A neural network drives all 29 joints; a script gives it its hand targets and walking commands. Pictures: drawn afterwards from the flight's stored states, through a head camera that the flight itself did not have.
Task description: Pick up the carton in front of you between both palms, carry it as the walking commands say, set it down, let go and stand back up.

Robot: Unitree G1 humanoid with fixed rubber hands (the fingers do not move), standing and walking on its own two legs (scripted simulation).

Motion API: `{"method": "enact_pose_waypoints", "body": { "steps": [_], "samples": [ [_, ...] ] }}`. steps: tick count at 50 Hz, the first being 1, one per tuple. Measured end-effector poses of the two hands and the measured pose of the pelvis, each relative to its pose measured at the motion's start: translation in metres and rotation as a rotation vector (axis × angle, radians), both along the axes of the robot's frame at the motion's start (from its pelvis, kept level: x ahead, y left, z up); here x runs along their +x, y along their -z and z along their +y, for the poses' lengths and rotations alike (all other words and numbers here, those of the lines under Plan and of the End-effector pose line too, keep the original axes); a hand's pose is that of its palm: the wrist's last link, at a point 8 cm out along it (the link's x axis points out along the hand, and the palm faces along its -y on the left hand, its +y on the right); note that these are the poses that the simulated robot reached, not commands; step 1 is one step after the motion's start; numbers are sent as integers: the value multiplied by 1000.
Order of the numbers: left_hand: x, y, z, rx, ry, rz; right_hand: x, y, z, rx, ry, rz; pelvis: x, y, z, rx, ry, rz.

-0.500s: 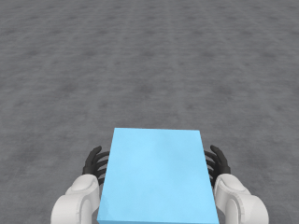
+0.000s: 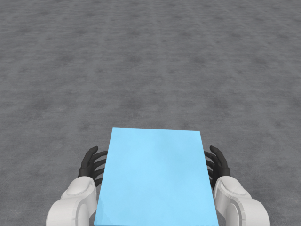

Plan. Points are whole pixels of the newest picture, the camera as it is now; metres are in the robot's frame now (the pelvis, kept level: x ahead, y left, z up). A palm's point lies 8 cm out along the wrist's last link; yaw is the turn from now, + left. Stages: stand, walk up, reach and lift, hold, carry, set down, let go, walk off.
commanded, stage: carry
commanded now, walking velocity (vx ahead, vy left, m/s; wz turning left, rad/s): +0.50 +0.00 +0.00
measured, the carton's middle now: (152, 189) +0.23 +0.00 +0.01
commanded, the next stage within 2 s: none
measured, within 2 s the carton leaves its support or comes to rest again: neither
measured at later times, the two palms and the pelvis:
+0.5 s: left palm (112, 98) +0.49 +0.13 +0.09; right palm (201, 98) +0.51 -0.17 +0.08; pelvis +0.27 -0.03 +0.01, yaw +3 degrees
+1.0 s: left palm (113, 86) +0.59 +0.14 +0.06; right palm (193, 86) +0.60 -0.16 +0.07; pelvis +0.35 -0.01 +0.00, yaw +1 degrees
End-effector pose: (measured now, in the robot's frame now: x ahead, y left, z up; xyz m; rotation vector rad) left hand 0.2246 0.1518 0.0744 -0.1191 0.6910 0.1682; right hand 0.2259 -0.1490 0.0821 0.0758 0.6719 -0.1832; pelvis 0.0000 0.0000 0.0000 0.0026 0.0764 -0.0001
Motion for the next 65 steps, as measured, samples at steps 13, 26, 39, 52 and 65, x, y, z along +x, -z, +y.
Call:
{"method": "enact_pose_waypoints", "body": {
  "steps": [13, 26, 39, 52, 65],
  "samples": [
    [154, -24, 1, 12, 8, -61, 153, -24, 1, 7, 8, -58, 156, -16, 2, -23, -4, 8],
    [270, -16, -19, 68, -60, 0, 291, 0, -18, 58, -66, 2, 279, -9, -29, 5, -52, -15],
    [341, -14, -15, 66, -13, -30, 352, -6, -15, 15, -50, -29, 339, -4, -19, -3, -37, -25],
    [366, 17, -7, 94, 34, 19, 376, 21, -6, -42, -80, 19, 344, -3, -11, -5, -24, -28],
    [378, 42, -2, 145, 70, 15, 389, 46, -1, -82, -107, 15, 332, -5, -6, -2, -22, -29]
  ]
}}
